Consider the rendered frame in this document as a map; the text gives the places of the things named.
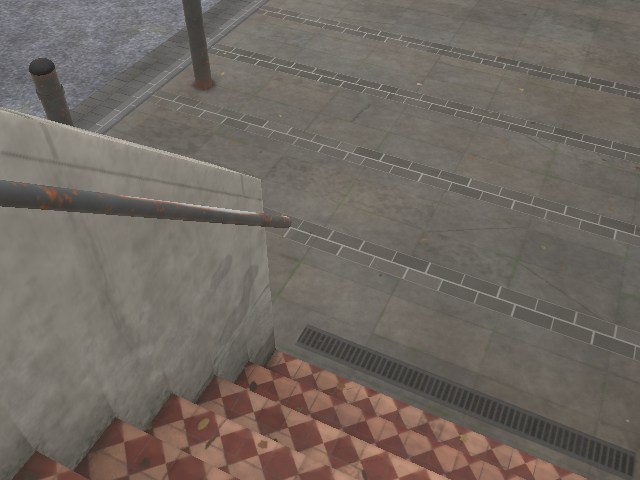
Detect stairs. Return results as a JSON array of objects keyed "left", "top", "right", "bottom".
[{"left": 12, "top": 350, "right": 589, "bottom": 480}]

